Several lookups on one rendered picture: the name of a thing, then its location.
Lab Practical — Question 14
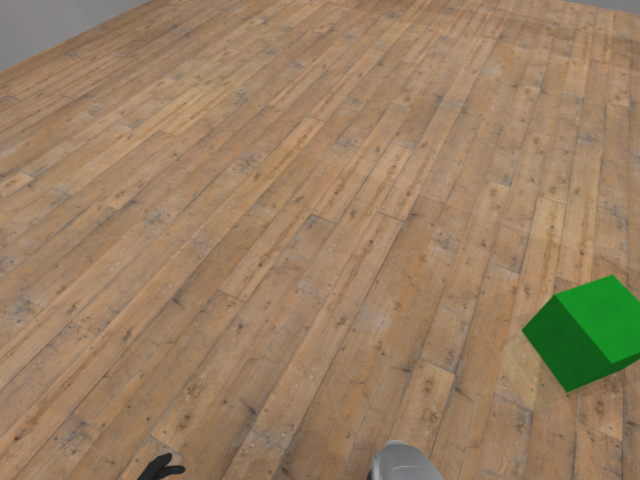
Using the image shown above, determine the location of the robot right shin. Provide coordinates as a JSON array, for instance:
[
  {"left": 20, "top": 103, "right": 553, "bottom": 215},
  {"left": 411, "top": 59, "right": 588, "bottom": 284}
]
[{"left": 384, "top": 440, "right": 404, "bottom": 448}]

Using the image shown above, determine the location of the carton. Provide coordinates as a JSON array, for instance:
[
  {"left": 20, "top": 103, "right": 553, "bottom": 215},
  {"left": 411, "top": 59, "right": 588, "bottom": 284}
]
[{"left": 522, "top": 275, "right": 640, "bottom": 392}]

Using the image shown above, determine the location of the robot right thigh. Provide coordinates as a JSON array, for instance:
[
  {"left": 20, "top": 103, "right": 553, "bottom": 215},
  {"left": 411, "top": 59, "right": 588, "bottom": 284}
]
[{"left": 371, "top": 444, "right": 443, "bottom": 480}]

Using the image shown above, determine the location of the robot left hand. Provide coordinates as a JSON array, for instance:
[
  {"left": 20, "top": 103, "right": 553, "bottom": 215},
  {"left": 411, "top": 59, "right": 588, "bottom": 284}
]
[{"left": 137, "top": 453, "right": 185, "bottom": 480}]

